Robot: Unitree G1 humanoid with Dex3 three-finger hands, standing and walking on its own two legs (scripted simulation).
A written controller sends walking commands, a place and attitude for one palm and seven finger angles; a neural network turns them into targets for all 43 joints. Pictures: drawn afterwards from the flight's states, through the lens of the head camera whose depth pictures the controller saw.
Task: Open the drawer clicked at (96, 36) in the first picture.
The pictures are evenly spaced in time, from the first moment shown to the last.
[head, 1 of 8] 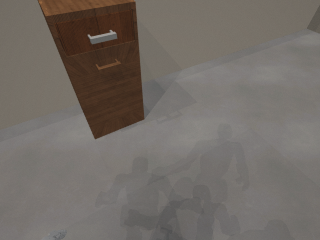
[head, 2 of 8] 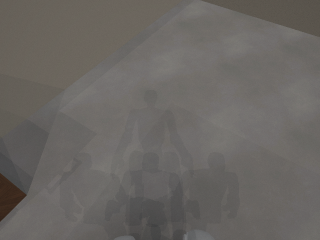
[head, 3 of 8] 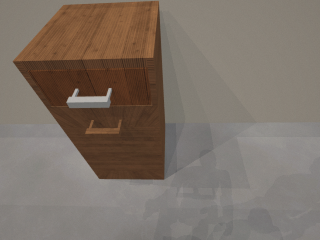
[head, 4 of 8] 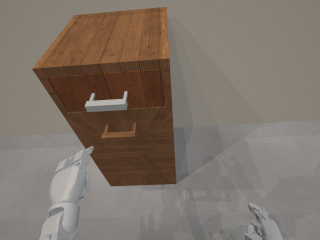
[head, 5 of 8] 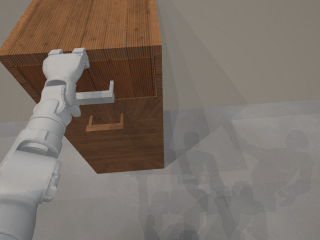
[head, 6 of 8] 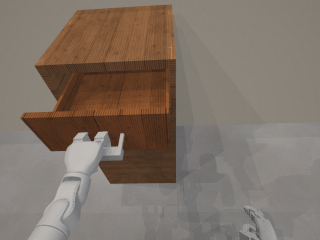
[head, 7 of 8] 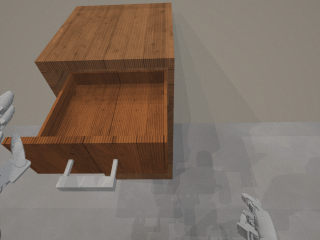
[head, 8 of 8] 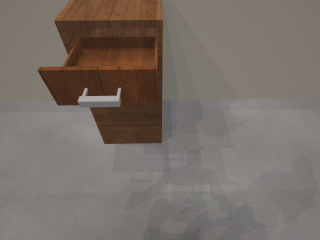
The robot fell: no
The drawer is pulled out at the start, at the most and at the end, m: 0.00 0.30 0.28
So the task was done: yes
